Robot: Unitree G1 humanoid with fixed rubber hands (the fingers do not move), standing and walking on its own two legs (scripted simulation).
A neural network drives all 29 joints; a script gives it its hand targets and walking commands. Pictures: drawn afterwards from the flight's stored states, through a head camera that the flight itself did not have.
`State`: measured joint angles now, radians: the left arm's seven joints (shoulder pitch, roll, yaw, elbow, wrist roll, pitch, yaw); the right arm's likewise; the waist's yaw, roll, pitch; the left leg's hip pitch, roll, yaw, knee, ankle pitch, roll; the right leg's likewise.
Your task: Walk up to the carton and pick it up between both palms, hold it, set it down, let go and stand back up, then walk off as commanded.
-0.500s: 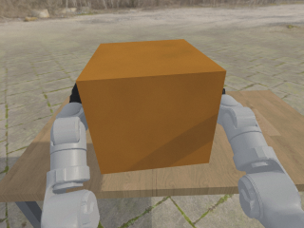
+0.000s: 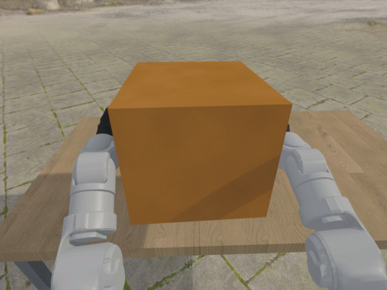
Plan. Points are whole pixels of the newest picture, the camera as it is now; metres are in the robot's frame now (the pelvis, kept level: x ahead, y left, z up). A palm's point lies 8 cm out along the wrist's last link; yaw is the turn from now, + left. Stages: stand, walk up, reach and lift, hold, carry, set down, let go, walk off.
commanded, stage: set down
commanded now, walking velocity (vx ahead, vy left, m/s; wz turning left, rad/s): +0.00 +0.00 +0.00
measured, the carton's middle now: (194, 130) +0.42 +0.00 +0.20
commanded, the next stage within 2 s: none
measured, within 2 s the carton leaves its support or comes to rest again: neither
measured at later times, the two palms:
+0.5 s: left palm (97, 137) +0.37 +0.20 +0.23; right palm (271, 131) +0.38 -0.16 +0.21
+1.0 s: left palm (119, 150) +0.41 +0.17 +0.16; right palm (270, 149) +0.41 -0.18 +0.14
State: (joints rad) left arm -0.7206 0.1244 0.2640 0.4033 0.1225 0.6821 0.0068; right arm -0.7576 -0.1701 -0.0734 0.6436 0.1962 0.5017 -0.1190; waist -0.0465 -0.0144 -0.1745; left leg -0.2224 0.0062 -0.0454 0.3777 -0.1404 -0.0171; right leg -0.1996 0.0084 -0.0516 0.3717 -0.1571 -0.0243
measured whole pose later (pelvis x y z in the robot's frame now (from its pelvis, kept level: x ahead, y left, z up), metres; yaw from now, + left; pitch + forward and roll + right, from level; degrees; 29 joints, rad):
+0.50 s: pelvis +0.00 +0.00 +0.00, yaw +0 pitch -3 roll +0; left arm -0.71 0.09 0.40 0.31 0.28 0.59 -0.13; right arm -0.82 -0.13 -0.07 0.73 0.08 0.31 -0.07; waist -0.04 -0.02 -0.09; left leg -0.16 0.01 -0.05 0.36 -0.14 -0.01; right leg -0.15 0.01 -0.05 0.37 -0.16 -0.02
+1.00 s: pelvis +0.03 -0.01 +0.00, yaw +0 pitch -1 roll +0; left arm -0.56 0.09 0.25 0.31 0.16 0.39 -0.01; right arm -0.62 -0.12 -0.08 0.60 0.10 0.16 -0.09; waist -0.04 -0.02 -0.04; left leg -0.16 0.01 -0.05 0.35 -0.18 -0.03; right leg -0.15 0.01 -0.05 0.37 -0.21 -0.02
